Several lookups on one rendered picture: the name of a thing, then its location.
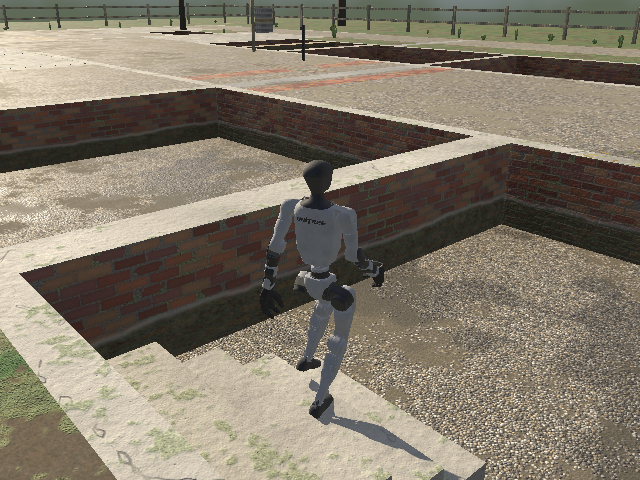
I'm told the left robot hand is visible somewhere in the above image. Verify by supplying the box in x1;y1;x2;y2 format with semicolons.
259;288;284;319

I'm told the left robot foot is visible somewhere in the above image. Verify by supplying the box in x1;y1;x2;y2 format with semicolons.
296;357;321;372

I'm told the robot left forearm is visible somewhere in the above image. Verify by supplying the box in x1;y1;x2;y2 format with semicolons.
262;240;281;290

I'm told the robot right thigh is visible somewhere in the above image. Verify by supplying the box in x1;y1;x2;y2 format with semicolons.
327;284;356;355

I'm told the right robot hand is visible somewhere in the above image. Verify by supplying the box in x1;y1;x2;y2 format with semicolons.
363;266;385;287

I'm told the robot right forearm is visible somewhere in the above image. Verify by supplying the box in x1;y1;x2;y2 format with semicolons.
353;248;379;277

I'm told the left robot upper arm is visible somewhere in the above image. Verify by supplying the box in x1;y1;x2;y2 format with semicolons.
269;199;301;254

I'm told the right robot upper arm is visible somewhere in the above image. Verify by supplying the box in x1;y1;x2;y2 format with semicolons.
334;206;361;262

